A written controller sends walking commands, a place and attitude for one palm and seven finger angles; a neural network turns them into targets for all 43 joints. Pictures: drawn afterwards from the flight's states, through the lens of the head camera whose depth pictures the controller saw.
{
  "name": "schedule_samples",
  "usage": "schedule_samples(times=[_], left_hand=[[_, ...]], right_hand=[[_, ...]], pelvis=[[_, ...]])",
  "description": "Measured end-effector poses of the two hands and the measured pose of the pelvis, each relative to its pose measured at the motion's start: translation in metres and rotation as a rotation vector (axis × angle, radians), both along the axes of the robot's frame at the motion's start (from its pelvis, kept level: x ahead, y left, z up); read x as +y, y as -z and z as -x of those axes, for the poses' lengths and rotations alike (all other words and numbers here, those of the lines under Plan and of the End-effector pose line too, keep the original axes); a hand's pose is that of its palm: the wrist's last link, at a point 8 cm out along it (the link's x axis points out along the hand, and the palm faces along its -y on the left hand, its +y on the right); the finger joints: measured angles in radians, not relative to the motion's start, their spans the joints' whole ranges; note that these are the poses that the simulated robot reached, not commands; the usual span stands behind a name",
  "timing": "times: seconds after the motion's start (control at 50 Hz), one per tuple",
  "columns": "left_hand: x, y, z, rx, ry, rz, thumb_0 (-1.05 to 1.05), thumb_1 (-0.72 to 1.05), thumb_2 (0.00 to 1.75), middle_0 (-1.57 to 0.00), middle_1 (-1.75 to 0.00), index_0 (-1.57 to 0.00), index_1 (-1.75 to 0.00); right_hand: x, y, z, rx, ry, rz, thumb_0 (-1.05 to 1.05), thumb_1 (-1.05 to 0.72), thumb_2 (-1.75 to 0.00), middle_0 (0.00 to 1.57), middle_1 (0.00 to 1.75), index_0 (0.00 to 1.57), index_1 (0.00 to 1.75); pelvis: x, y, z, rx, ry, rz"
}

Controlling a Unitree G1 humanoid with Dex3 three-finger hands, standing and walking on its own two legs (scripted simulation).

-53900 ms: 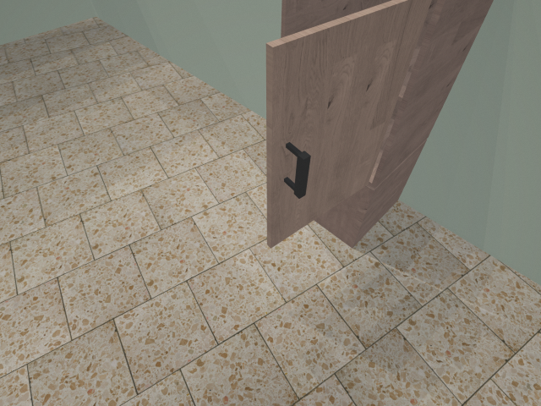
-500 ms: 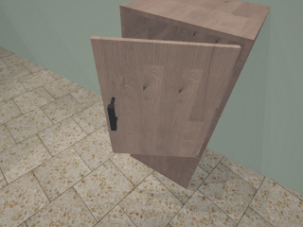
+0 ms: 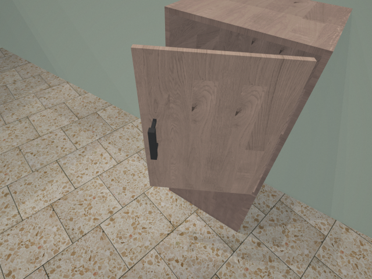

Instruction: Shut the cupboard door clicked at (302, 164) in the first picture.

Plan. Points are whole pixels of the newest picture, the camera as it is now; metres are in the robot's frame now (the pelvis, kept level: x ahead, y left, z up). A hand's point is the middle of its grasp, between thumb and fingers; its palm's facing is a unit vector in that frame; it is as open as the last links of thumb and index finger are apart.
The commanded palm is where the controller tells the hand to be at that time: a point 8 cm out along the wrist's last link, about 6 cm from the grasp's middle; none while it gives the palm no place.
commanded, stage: look again from close up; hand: left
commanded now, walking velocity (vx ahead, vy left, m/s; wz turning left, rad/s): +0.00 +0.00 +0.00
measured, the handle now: (154, 139) +0.51 +0.14 -0.03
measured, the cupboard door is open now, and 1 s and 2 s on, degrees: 30 30 30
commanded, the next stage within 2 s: shuffle to correct the standing spot in 0.44 s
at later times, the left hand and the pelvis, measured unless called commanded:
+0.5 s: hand out of the picture +0.05 +0.22 -0.16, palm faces -0.02 -0.96 -0.29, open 7.4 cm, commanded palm none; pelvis +0.02 -0.01 +0.00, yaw +0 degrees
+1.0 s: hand out of the picture +0.03 +0.15 -0.18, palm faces -0.01 -0.99 -0.17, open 7.4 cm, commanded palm none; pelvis +0.03 -0.02 +0.01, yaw +0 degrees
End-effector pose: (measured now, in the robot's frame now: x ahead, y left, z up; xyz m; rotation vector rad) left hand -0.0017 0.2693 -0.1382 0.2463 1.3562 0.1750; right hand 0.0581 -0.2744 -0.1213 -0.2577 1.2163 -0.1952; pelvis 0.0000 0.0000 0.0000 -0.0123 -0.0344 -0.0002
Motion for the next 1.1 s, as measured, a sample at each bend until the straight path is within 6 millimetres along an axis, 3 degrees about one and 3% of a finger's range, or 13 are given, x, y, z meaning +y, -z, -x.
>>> schedule_samples(times=[0.24, 0.62, 0.9, 1.0, 1.1], left_hand=[[0.000, -0.003, -0.017, -0.014, 0.003, -0.007, 0.01, 0.91, 0.90, -0.20, -0.30, -0.20, -0.30], [-0.008, -0.010, -0.062, -0.077, 0.031, -0.016, 0.01, 0.91, 0.90, -0.20, -0.30, -0.20, -0.30], [-0.062, 0.005, -0.038, 0.014, 0.000, 0.093, 0.01, 0.91, 0.90, -0.20, -0.30, -0.20, -0.30], [-0.071, 0.008, -0.027, 0.041, -0.018, 0.110, 0.01, 0.91, 0.90, -0.20, -0.30, -0.20, -0.30], [-0.067, 0.010, -0.022, 0.022, -0.018, 0.088, 0.01, 0.91, 0.90, -0.21, -0.30, -0.20, -0.30]], right_hand=[[0.002, -0.001, -0.015, -0.004, -0.008, -0.008, 0.00, -0.90, -0.90, 0.20, 0.30, 0.21, 0.30], [-0.011, -0.001, -0.016, 0.025, 0.007, 0.001, 0.00, -0.90, -0.90, 0.20, 0.30, 0.21, 0.30], [0.025, 0.014, 0.010, 0.120, 0.043, -0.099, 0.00, -0.90, -0.90, 0.20, 0.30, 0.20, 0.30], [0.030, 0.015, 0.017, 0.141, 0.060, -0.105, 0.01, -0.91, -0.90, 0.20, 0.30, 0.21, 0.30], [0.027, 0.019, 0.014, 0.100, 0.044, -0.097, 0.01, -0.91, -0.90, 0.20, 0.30, 0.21, 0.30]], pelvis=[[-0.001, -0.002, -0.009, -0.001, -0.004, -0.005], [-0.010, -0.005, -0.021, 0.000, -0.004, -0.008], [-0.018, -0.006, -0.033, -0.001, 0.003, -0.006], [-0.018, -0.005, -0.034, 0.000, 0.004, -0.006], [-0.019, 0.001, -0.028, 0.008, -0.017, -0.008]])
